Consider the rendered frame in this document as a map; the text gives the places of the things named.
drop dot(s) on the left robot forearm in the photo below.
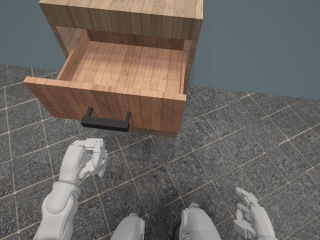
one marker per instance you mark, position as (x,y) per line
(58,210)

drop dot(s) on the drawer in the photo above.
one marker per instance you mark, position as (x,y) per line
(115,73)

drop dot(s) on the cabinet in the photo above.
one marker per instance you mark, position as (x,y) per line
(176,19)

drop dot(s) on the left robot hand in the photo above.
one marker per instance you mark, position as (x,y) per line
(90,153)

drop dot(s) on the handle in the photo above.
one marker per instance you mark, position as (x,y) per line
(105,123)

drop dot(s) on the right robot hand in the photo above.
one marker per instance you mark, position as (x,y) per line
(257,223)

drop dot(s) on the robot right shin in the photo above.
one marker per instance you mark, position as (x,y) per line
(181,234)

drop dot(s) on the left robot thigh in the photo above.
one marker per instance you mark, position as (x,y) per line
(130,228)

